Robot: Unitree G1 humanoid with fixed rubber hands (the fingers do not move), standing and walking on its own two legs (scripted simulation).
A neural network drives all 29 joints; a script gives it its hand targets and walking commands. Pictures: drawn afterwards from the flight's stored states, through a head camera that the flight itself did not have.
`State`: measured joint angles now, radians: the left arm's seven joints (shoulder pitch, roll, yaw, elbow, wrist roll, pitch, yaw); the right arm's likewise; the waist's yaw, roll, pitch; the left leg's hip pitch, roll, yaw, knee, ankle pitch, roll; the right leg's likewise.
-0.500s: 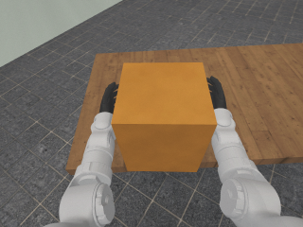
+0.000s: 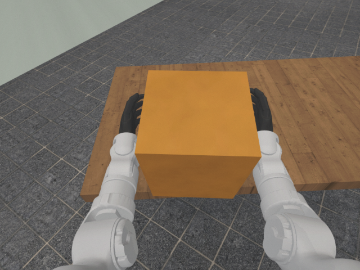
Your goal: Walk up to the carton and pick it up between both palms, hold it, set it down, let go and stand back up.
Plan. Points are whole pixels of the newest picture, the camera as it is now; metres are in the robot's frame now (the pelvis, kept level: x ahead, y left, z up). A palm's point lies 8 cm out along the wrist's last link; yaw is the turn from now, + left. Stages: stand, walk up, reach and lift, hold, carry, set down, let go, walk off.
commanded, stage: reach and lift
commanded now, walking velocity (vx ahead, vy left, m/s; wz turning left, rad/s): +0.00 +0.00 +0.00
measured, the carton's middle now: (194, 140) +0.38 -0.01 +0.07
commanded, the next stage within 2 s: none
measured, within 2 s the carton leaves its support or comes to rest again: neither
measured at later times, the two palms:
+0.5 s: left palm (127, 114) +0.40 +0.14 +0.15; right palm (263, 118) +0.40 -0.16 +0.13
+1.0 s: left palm (112, 109) +0.37 +0.16 +0.20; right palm (265, 107) +0.38 -0.14 +0.18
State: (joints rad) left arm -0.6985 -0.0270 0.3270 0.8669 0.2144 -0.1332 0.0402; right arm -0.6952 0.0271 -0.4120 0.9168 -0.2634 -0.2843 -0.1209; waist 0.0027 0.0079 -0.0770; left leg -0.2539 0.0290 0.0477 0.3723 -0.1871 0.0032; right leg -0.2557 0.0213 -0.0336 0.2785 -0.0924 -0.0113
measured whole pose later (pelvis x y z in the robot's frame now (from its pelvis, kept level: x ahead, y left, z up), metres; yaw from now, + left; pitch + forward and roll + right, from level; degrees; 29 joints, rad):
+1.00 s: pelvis -0.01 +0.00 +0.00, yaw +0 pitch -2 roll -1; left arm -0.74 -0.03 0.24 0.39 0.21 0.59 0.07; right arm -0.73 -0.04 -0.22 0.72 0.03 0.17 -0.13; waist 0.00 -0.04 -0.07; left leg -0.15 0.03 0.05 0.37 -0.19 0.01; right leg -0.15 0.02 -0.03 0.28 -0.09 -0.01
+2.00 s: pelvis -0.01 +0.00 +0.00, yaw +0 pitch -3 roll -1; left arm -0.83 0.00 0.24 0.35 0.21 0.78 0.08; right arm -0.87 -0.09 -0.22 0.72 0.20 0.37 -0.16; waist -0.01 -0.04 -0.07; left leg -0.13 0.03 0.05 0.37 -0.19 0.01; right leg -0.13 0.02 -0.03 0.28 -0.10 -0.01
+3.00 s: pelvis -0.02 +0.00 +0.00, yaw +0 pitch -4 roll -1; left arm -0.88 0.01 0.24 0.28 0.21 0.88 0.08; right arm -0.91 -0.12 -0.21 0.63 0.25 0.49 -0.19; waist -0.01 -0.04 -0.08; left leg -0.13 0.03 0.05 0.37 -0.18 0.01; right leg -0.13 0.02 -0.03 0.28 -0.09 -0.01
